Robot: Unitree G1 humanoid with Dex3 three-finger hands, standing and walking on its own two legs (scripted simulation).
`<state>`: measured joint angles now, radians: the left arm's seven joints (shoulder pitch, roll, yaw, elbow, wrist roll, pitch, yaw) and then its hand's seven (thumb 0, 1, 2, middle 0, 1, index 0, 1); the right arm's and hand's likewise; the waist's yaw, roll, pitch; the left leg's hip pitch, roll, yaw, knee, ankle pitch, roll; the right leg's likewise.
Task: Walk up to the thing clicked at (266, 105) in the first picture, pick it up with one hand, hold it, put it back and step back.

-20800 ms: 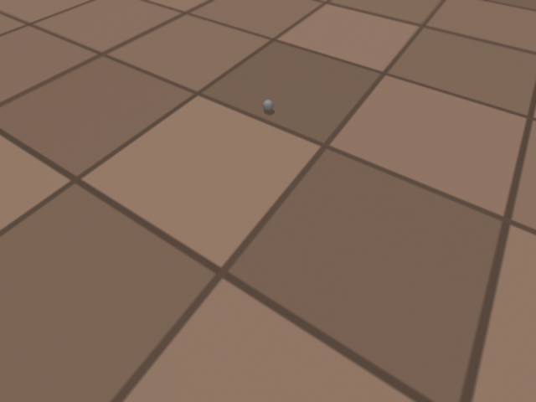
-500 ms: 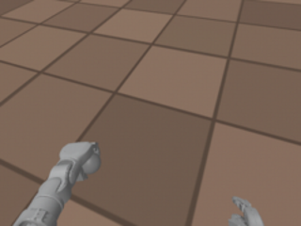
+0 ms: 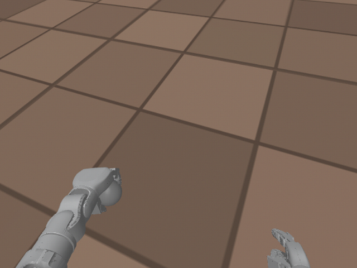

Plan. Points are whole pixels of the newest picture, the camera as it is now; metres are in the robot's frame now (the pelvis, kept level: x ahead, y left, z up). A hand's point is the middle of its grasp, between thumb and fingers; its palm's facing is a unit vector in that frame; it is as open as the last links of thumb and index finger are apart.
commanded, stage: hold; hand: left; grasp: from above
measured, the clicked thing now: (108, 192) +0.30 +0.20 -0.05
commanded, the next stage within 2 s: crouch in 0.24 s
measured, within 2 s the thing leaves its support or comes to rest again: neither
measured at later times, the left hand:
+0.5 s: hand (101, 196) +0.29 +0.22 -0.05, palm faces -0.46 -0.06 -0.89, open 9.1 cm
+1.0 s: hand (116, 211) +0.33 +0.24 -0.24, palm faces -0.43 +0.03 -0.90, open 9.1 cm
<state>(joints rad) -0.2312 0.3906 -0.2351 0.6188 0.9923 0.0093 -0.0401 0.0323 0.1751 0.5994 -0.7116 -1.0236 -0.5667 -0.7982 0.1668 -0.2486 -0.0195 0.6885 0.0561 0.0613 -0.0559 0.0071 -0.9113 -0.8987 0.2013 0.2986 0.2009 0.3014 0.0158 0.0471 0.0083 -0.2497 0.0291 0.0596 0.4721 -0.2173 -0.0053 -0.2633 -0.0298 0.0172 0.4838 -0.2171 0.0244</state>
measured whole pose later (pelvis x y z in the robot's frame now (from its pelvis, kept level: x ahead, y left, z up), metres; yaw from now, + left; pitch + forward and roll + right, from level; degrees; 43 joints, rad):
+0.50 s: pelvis +0.01 +0.00 +0.00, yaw +0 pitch +0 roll +0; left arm -0.23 0.38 -0.22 0.66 1.01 0.01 -0.01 0.03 0.17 0.61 -0.71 -1.03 -0.56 -0.80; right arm 0.17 -0.25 -0.03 0.69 0.06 0.07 -0.05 0.01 -0.91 -0.90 0.20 0.30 0.20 0.30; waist 0.00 0.04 0.00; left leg -0.25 0.03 0.05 0.47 -0.22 -0.01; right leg -0.27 -0.03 0.01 0.48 -0.23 0.02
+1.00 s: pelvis -0.03 +0.00 -0.12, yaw +1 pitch +23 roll -2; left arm -0.55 0.39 -0.11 1.16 1.18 -0.05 0.38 0.06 0.19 0.57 -0.75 -0.90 -0.60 -0.71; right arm 0.24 -0.28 -0.09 0.73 -0.03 0.02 -0.02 0.00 -0.90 -0.90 0.20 0.30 0.20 0.30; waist -0.10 0.02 -0.16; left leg -1.20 0.05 0.00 1.30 -0.51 0.00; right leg -1.17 -0.02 0.00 1.27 -0.50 0.03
